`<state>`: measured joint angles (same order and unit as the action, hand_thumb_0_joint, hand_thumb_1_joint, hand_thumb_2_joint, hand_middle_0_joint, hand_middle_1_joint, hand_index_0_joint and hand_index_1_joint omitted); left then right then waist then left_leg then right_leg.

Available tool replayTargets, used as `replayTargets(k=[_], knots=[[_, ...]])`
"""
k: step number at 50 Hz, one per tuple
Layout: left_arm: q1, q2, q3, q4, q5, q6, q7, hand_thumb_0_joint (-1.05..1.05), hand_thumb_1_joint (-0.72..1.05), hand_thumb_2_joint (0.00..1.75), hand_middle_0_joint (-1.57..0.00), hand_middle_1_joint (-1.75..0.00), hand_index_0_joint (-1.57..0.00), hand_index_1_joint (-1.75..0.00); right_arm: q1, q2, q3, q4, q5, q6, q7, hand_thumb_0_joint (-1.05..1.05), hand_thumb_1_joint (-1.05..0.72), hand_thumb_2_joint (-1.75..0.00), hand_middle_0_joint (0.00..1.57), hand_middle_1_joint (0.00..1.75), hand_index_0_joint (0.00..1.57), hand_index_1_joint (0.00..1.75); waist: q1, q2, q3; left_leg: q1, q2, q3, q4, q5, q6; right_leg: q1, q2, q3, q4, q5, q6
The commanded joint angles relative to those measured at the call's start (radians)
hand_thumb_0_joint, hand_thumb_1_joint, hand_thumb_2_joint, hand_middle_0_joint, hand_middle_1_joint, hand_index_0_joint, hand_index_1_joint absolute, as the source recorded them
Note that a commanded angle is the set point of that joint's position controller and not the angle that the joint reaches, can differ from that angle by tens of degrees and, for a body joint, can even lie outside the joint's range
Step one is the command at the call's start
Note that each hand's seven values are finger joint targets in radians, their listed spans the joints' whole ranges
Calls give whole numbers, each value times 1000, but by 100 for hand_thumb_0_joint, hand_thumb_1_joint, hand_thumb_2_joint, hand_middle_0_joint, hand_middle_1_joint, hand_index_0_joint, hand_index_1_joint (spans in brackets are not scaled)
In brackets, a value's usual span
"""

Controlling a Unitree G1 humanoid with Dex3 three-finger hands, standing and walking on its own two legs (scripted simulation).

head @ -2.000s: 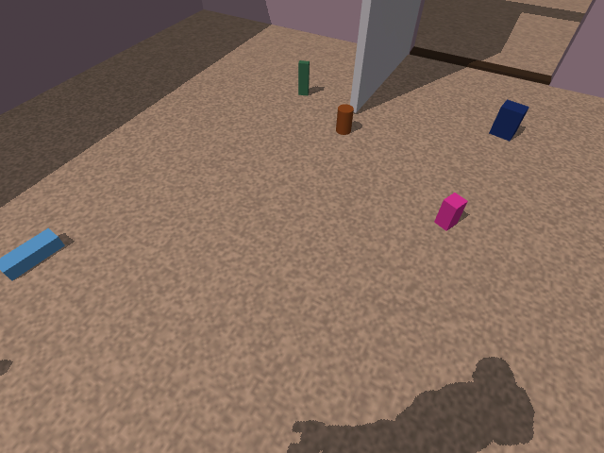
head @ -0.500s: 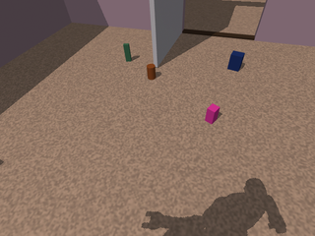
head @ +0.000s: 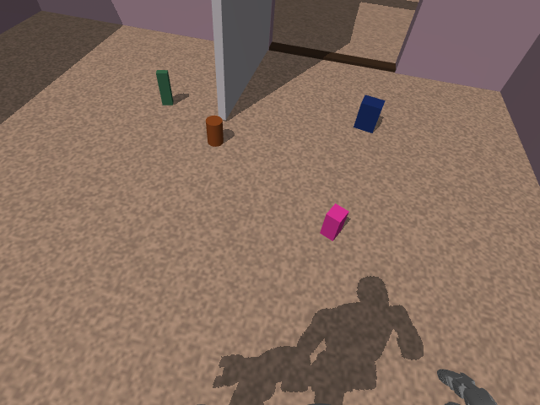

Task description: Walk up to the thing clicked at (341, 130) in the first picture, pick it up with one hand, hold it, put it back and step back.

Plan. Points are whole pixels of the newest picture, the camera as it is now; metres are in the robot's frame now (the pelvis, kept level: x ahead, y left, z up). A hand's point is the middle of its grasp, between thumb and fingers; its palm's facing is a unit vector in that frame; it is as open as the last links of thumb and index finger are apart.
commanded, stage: walk up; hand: left
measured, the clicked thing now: (214, 131) +1.51 +0.20 -0.69
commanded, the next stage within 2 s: none
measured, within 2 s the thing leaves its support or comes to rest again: neither
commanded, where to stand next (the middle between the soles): +1.17 +0.00 m, yaw -1 degrees
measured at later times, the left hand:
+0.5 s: hand (146, 267) +0.38 +0.22 -0.10, palm faces -0.04 -0.92 -0.39, open 7.4 cm
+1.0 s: hand (147, 190) +0.59 +0.26 -0.13, palm faces -0.10 -0.93 -0.35, open 7.4 cm
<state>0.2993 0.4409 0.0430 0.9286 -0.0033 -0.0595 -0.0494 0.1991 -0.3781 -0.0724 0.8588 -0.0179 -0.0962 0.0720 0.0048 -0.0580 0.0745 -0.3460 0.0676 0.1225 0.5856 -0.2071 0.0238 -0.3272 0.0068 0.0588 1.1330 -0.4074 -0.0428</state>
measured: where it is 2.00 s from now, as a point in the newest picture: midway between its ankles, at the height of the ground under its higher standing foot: (256, 227)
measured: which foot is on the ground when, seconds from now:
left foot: down 0.00-0.32, up 0.34-0.70, down 0.72-1.00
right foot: up 0.00-0.28, down 0.30-0.74, up 0.76-1.00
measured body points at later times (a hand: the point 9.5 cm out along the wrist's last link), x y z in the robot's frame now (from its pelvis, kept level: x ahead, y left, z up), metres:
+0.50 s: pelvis +0.28 -0.05 +0.01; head +0.29 -0.08 +0.46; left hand +0.38 +0.27 -0.08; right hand +0.33 -0.37 -0.12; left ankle +0.27 +0.10 -0.66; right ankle +0.30 -0.16 -0.73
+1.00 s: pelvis +0.52 -0.01 +0.01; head +0.54 +0.00 +0.46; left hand +0.60 +0.31 -0.11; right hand +0.57 -0.33 -0.09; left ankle +0.52 +0.10 -0.73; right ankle +0.60 -0.16 -0.69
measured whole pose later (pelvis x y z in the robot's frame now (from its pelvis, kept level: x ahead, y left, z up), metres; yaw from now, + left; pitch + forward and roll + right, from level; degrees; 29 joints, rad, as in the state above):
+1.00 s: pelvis +0.52 -0.01 +0.01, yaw -2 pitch -2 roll +1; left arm 0.26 0.44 0.04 0.92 0.01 -0.06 -0.07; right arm 0.29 -0.41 -0.05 0.86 -0.01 -0.09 0.06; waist -0.01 -0.04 0.08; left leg -0.18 0.03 0.12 0.49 -0.27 0.03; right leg -0.51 -0.11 -0.03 0.84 -0.30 -0.01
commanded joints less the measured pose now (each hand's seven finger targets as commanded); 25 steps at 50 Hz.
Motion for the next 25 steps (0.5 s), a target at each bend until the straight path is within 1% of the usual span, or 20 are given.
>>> replayTargets(k=[1, 2, 3, 4, 5, 8, 10, 12, 13, 14, 15, 16, 17, 18, 19, 21, 22, 23, 24, 25], knots=[[39, 193, 53, -68, -5, -29, -12, 0, 90, 90, -20, -30, -20, -30, 63, -293, -70, -59, 17, -20, -29, 0, -90, -90, 20, 30, 20, 30, -16, 198, -53, 203, 240, -266, -369, -126, 179, -247, -103, 20, -85, 87, 25], [17, 187, 53, -71, 1, -25, -20, 0, 90, 90, -20, -30, -20, -30, 73, -295, -70, -65, 14, -23, -28, 0, -90, -90, 20, 30, 20, 30, -22, 192, -43, 187, 226, -229, -376, -99, 182, -231, -111, 2, -143, 98, 38], [-11, 176, 52, -86, 5, -22, -27, 0, 90, 90, -20, -30, -20, -30, 80, -302, -70, -69, 11, -26, -27, 0, -90, -90, 20, 30, 20, 30, -24, 201, -25, 183, 239, -213, -390, -99, 202, -246, -122, -18, -213, 107, 48], [-43, 175, 55, -94, 8, -21, -33, 0, 90, 90, -20, -30, -20, -30, 73, -307, -69, -74, 10, -28, -24, 0, -90, -90, 20, 30, 20, 30, -24, 196, -1, 156, 251, -207, -408, -130, 218, -245, -135, -32, -263, 116, 56], [-78, 173, 54, -101, 12, -21, -40, 0, 90, 90, -20, -30, -20, -30, 72, -318, -73, -79, 11, -31, -21, 0, -90, -90, 20, 30, 20, 30, -30, 194, 6, 147, 252, -197, -415, -158, 217, -226, -142, -39, -327, 141, 50], [-137, 166, 58, -108, 13, -23, -51, 0, 90, 90, -20, -30, -20, -30, 75, -317, -68, -75, 12, -31, -17, 0, -90, -90, 20, 30, 20, 30, -37, 181, -8, 162, 206, -134, -393, -158, 175, -170, -120, -77, -476, 302, 38], [-163, 164, 64, -104, 11, -26, -53, 0, 90, 90, -20, -30, -20, -30, 75, -313, -66, -69, 13, -25, -15, 0, -90, -90, 20, 30, 20, 30, -27, 159, -26, 154, 196, -108, -353, -92, 159, -85, -98, -105, -522, 330, 26], [-139, 168, 70, -89, 10, -28, -49, 0, 90, 90, -20, -30, -20, -30, 68, -317, -65, -68, 14, -17, -21, 0, -90, -90, 20, 30, 20, 30, 1, 142, -45, 132, 203, -98, -269, -47, 144, 25, -83, -121, -535, 313, 14], [-91, 175, 74, -74, 10, -31, -43, 0, 90, 90, -20, -30, -20, -30, 59, -312, -61, -68, 11, -13, -25, 0, -90, -90, 20, 30, 20, 30, 34, 116, -65, 122, 187, -74, -177, 15, 129, 108, -72, -131, -564, 306, 8], [-16, 203, 87, -52, 12, -35, -35, 0, 90, 90, -20, -30, -20, -30, 73, -281, -47, -66, 7, -10, -27, 0, -90, -90, 20, 30, 20, 30, 75, 30, -113, 86, 136, -19, 12, 135, 104, 247, -46, -139, -588, 254, -9], [92, 258, 113, -30, 17, -43, -21, 0, 90, 90, -20, -30, -20, -30, 128, -231, -28, -67, 5, -9, -26, 0, -90, -90, 20, 30, 20, 30, 121, -121, -183, -49, 59, 17, 303, 107, 72, 439, -86, -34, -644, 86, -39], [153, 362, 136, -43, 13, -50, -6, 0, 90, 90, -20, -30, -20, -30, 197, -166, -7, -85, 18, -10, -26, 0, -90, -90, 20, 30, 20, 30, 115, -314, -237, -257, -59, 1, 557, -277, 18, 569, -381, 465, -799, -16, -138], [125, 380, 127, -51, -7, -46, -3, 0, 90, 90, -20, -30, -20, -30, 121, -275, -31, -69, 15, 1, -38, 0, -90, -90, 20, 30, 20, 30, 131, -190, -186, -335, -38, -105, 648, -331, 16, 488, -449, 640, -879, -66, -223], [75, 350, 117, -67, -16, -42, 3, 0, 90, 90, -20, -30, -20, -30, 78, -296, -36, -53, 20, 5, -41, 0, -90, -90, 20, 30, 20, 30, 108, -80, -106, -332, 3, -189, 683, -254, 17, 389, -425, 547, -879, -5, -224], [27, 312, 106, -75, -20, -44, 10, 0, 90, 90, -20, -30, -20, -30, 83, -284, -32, -39, 32, 4, -38, 0, -90, -90, 20, 30, 20, 30, 80, -64, -76, -325, 20, -201, 651, -176, 20, 343, -371, 403, -862, 122, -203], [-30, 255, 89, -88, -14, -49, 14, 0, 90, 90, -20, -30, -20, -30, 136, -256, -26, -9, 29, 10, -28, 0, -90, -90, 20, 30, 20, 30, 22, -95, -47, -240, 47, -188, 524, -131, 19, 220, -296, 218, -864, 226, -164], [-45, 241, 83, -95, -13, -54, 14, 0, 90, 90, -20, -30, -20, -30, 164, -251, -30, 3, 21, 16, -22, 0, -90, -90, 20, 30, 20, 30, 6, -95, -46, -204, 45, -173, 490, -102, 7, 185, -268, 150, -871, 266, -161], [-39, 236, 80, -104, -9, -59, 14, 0, 90, 90, -20, -30, -20, -30, 158, -244, -34, 5, 14, 21, -14, 0, -90, -90, 20, 30, 20, 30, 8, -91, -45, -193, 41, -154, 453, -84, -3, 164, -260, 116, -873, 299, -169], [-40, 235, 80, -111, -7, -62, 15, 0, 90, 90, -20, -30, -20, -30, 150, -240, -39, -1, 10, 25, -9, 0, -90, -90, 20, 30, 20, 30, 6, -88, -46, -189, 46, -146, 399, -65, -15, 156, -261, 86, -879, 287, -176], [-41, 243, 82, -118, -1, -65, 15, 0, 90, 90, -20, -30, -20, -30, 115, -236, -40, -10, 6, 27, -3, 0, -90, -90, 20, 30, 20, 30, 11, -78, -29, -189, 57, -139, 330, -64, -24, 124, -265, 67, -896, 225, -187]])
